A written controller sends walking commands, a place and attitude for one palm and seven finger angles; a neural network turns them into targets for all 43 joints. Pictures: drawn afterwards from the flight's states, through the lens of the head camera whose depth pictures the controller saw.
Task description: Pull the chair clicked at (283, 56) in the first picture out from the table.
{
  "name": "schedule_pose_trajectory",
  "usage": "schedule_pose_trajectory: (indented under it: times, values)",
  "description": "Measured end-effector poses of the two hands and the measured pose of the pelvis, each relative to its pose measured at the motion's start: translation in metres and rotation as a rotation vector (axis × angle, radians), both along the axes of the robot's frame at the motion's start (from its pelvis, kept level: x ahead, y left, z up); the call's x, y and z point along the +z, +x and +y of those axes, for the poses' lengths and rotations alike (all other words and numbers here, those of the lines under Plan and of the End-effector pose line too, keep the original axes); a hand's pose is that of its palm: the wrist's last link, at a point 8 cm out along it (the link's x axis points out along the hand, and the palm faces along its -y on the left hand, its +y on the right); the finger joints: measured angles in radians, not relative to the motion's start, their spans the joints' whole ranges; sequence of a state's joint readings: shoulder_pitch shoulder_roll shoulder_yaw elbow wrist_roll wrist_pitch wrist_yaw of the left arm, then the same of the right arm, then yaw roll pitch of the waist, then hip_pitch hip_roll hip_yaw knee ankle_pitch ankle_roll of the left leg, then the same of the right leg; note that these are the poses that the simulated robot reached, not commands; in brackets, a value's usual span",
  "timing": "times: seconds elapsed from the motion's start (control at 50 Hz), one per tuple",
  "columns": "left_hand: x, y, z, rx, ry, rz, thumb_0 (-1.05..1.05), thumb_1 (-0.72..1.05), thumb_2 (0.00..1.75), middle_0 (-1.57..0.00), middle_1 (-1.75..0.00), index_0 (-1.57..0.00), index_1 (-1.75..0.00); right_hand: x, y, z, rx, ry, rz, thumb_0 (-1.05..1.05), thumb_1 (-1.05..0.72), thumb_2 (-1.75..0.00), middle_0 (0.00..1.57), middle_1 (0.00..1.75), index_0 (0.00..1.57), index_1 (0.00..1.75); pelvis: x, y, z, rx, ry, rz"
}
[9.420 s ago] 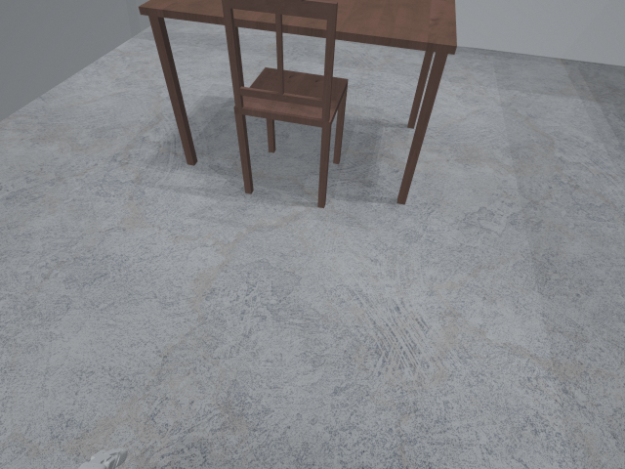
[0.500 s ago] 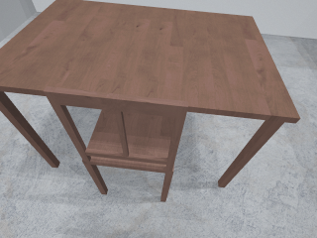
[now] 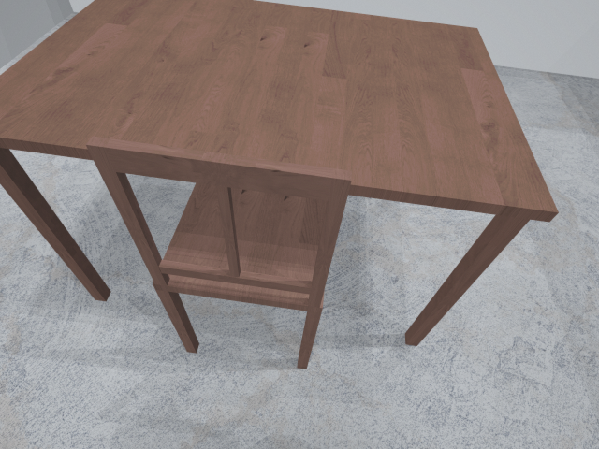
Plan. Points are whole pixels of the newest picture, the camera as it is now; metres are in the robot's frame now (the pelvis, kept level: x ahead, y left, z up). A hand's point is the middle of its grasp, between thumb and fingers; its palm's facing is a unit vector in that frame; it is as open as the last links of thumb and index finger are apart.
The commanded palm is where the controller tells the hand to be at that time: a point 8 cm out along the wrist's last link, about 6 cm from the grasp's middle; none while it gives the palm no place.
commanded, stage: come to a stop and stand still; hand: left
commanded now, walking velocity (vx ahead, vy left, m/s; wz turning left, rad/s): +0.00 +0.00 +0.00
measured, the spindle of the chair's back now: (230, 235) +0.47 +0.16 -0.08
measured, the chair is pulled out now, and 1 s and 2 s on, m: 0.00 0.00 0.00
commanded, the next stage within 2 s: look again from close up in 0.72 s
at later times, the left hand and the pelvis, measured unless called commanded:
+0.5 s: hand out of the picture -0.04 +0.17 -0.16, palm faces +0.03 -0.98 -0.17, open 7.3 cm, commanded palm none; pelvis -0.04 +0.00 +0.01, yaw +0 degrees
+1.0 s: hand out of the picture -0.05 +0.18 -0.17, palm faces +0.03 -0.98 -0.18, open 7.4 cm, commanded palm none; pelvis -0.03 +0.02 +0.00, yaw +1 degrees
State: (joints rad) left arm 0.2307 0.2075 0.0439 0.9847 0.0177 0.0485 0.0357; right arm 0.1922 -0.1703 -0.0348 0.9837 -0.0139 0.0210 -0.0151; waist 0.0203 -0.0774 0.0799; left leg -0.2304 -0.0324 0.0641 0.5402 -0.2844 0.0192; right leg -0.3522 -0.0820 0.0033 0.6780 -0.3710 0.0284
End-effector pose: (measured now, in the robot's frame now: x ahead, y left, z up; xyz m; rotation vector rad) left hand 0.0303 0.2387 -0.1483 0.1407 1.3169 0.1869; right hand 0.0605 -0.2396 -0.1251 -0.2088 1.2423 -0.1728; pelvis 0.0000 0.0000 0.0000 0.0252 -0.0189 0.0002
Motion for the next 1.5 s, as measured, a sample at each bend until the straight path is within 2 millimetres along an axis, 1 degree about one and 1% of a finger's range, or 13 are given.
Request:
schedule_pose_trajectory:
  times: [0.08, 0.12, 0.26, 0.36, 0.58, 0.72, 0.82, 0.92, 1.02, 1.14, 1.24, 1.36, 1.5]
  values:
    - [0.005, -0.007, 0.007, 0.008, -0.005, 0.001, 0.00, 0.91, 0.90, -0.20, -0.30, -0.20, -0.30, 0.005, -0.015, 0.019, 0.009, 0.016, 0.009, 0.01, -0.91, -0.90, 0.19, 0.30, 0.20, 0.30, 0.006, -0.007, 0.006, 0.002, -0.013, -0.003]
    - [0.008, -0.011, 0.007, 0.009, -0.009, -0.005, 0.00, 0.91, 0.90, -0.20, -0.30, -0.20, -0.30, 0.004, -0.020, 0.021, 0.007, 0.016, 0.017, 0.01, -0.92, -0.90, 0.20, 0.30, 0.20, 0.30, 0.008, -0.011, 0.008, 0.004, -0.016, 0.002]
    - [0.013, -0.034, -0.004, -0.005, 0.001, 0.007, 0.00, 0.91, 0.90, -0.19, -0.30, -0.20, -0.30, -0.009, -0.042, 0.022, -0.012, 0.058, 0.029, 0.01, -0.93, -0.90, 0.20, 0.30, 0.20, 0.30, 0.006, -0.025, 0.006, -0.004, 0.001, 0.013]
    - [0.019, -0.057, -0.012, -0.016, -0.006, 0.038, 0.00, 0.92, 0.90, -0.20, -0.30, -0.20, -0.30, -0.008, -0.064, 0.018, -0.033, 0.067, 0.055, 0.01, -0.94, -0.90, 0.20, 0.30, 0.20, 0.30, 0.012, -0.033, 0.004, 0.001, -0.011, -0.002]
    - [0.012, -0.089, -0.027, -0.003, -0.057, 0.086, 0.00, 0.91, 0.90, -0.20, -0.30, -0.20, -0.30, -0.004, -0.118, 0.022, -0.046, 0.073, 0.175, 0.01, -0.91, -0.90, 0.19, 0.30, 0.20, 0.30, 0.014, -0.044, -0.001, 0.004, -0.019, -0.012]
    - [0.011, -0.104, -0.033, 0.010, -0.076, 0.129, 0.00, 0.91, 0.90, -0.20, -0.30, -0.20, -0.30, -0.004, -0.134, 0.030, -0.058, 0.083, 0.224, 0.01, -0.91, -0.90, 0.19, 0.30, 0.20, 0.30, 0.015, -0.045, 0.000, 0.006, -0.022, -0.001]
    - [0.012, -0.109, -0.033, 0.016, -0.076, 0.149, 0.00, 0.91, 0.90, -0.20, -0.30, -0.20, -0.30, -0.005, -0.132, 0.036, -0.062, 0.094, 0.224, 0.01, -0.91, -0.90, 0.19, 0.30, 0.20, 0.30, 0.015, -0.042, 0.002, 0.004, -0.022, 0.005]
    - [0.010, -0.103, -0.025, -0.012, -0.053, 0.134, 0.00, 0.91, 0.90, -0.20, -0.30, -0.20, -0.30, -0.013, -0.115, 0.039, -0.043, 0.101, 0.170, 0.01, -0.91, -0.90, 0.20, 0.30, 0.20, 0.30, 0.008, -0.039, 0.009, 0.015, -0.050, 0.014]
    - [0.011, -0.080, -0.009, -0.014, -0.024, 0.079, 0.00, 0.91, 0.90, -0.20, -0.30, -0.20, -0.30, -0.018, -0.097, 0.041, -0.032, 0.094, 0.115, 0.02, -0.92, -0.90, 0.19, 0.30, 0.20, 0.30, 0.005, -0.029, 0.017, 0.015, -0.042, 0.007]
    - [0.013, -0.049, 0.003, -0.026, -0.004, 0.008, 0.00, 0.91, 0.90, -0.19, -0.30, -0.20, -0.30, -0.016, -0.080, 0.041, -0.021, 0.079, 0.081, 0.02, -0.93, -0.90, 0.19, 0.30, 0.20, 0.30, 0.005, -0.022, 0.023, 0.006, -0.029, 0.002]
    - [0.014, -0.035, 0.008, -0.043, -0.002, -0.008, 0.00, 0.91, 0.90, -0.19, -0.30, -0.20, -0.30, -0.011, -0.070, 0.039, -0.019, 0.066, 0.067, 0.02, -0.93, -0.90, 0.20, 0.30, 0.20, 0.30, 0.007, -0.019, 0.024, -0.003, -0.023, 0.002]
    - [0.012, -0.032, 0.010, -0.052, -0.012, 0.006, 0.00, 0.91, 0.90, -0.19, -0.30, -0.20, -0.30, -0.006, -0.062, 0.037, -0.016, 0.052, 0.063, 0.01, -0.92, -0.90, 0.19, 0.30, 0.20, 0.30, 0.009, -0.016, 0.025, -0.007, -0.022, 0.004]
    - [0.010, -0.040, 0.011, -0.044, -0.021, 0.038, 0.00, 0.91, 0.90, -0.20, -0.30, -0.20, -0.30, -0.004, -0.057, 0.037, -0.010, 0.044, 0.072, 0.01, -0.91, -0.90, 0.20, 0.30, 0.20, 0.30, 0.010, -0.014, 0.026, -0.006, -0.024, 0.002]
